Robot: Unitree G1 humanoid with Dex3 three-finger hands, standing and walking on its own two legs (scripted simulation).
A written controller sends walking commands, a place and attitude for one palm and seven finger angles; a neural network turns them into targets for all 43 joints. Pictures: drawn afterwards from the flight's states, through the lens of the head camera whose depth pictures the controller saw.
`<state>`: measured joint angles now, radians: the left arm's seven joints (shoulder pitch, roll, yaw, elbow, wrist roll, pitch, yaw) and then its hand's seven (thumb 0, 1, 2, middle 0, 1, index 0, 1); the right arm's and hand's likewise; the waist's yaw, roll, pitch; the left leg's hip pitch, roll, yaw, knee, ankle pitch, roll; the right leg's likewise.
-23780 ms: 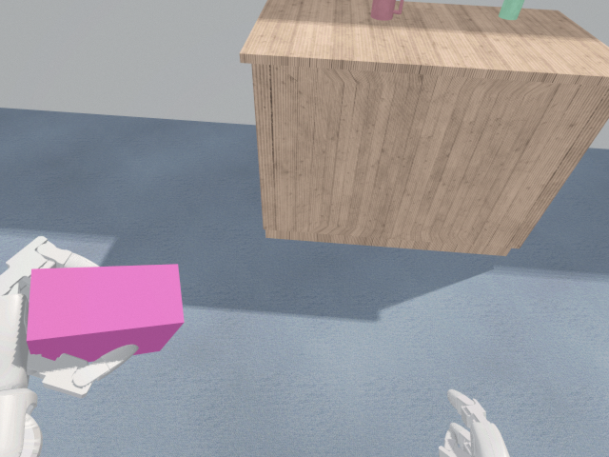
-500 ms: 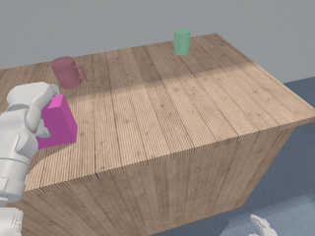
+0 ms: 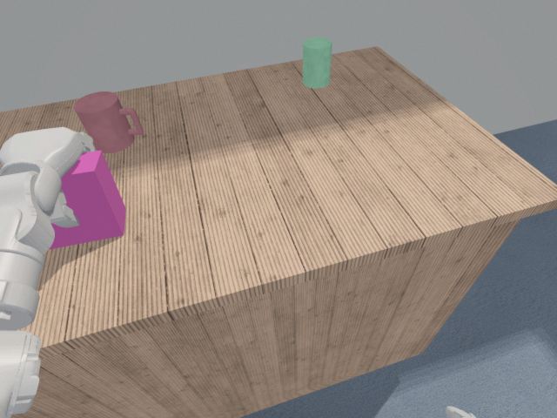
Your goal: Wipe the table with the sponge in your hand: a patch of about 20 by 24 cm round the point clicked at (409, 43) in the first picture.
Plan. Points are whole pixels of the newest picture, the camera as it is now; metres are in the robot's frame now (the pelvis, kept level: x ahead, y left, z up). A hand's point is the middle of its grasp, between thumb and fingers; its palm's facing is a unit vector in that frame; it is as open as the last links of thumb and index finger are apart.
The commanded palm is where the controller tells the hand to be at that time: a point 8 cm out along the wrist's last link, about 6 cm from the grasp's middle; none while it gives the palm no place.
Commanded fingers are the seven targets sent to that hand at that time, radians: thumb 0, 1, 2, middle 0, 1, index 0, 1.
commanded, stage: wipe forward along the first lane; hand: left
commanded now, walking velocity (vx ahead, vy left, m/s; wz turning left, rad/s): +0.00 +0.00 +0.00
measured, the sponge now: (75, 211) +0.37 +0.34 +0.12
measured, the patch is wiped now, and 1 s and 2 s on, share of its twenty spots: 0.30 0.35 0.70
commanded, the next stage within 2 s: slide across to the middle lane in 0.46 s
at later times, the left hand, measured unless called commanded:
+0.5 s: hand (64, 168) +0.41 +0.36 +0.16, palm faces -0.14 +0.02 -0.99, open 10.2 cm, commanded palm +0.40 +0.34 +0.20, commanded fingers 0.00 0.10 1.30 -1.20 -1.60 -1.20 -1.60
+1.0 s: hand (87, 158) +0.43 +0.33 +0.17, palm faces -0.07 +0.02 -1.00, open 10.2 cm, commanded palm +0.42 +0.30 +0.23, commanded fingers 0.00 0.10 1.30 -1.20 -1.60 -1.20 -1.60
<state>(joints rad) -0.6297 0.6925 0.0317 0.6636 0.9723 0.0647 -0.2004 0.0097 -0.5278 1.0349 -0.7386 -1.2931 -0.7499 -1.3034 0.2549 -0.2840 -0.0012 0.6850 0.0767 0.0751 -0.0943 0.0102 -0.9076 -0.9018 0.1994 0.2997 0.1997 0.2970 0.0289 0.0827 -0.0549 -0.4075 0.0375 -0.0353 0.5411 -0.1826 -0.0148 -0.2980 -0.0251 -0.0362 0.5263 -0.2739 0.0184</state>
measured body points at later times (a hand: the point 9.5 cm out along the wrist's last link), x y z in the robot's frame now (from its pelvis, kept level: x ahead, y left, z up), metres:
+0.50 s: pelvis +0.00 +0.01 +0.00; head +0.03 -0.01 +0.45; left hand +0.41 +0.35 +0.22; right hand +0.09 -0.26 -0.13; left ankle +0.06 +0.13 -0.73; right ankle +0.00 -0.14 -0.73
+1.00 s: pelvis +0.02 +0.01 +0.01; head +0.04 +0.00 +0.45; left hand +0.43 +0.32 +0.22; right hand +0.17 -0.24 -0.11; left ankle +0.06 +0.13 -0.73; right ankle +0.00 -0.14 -0.73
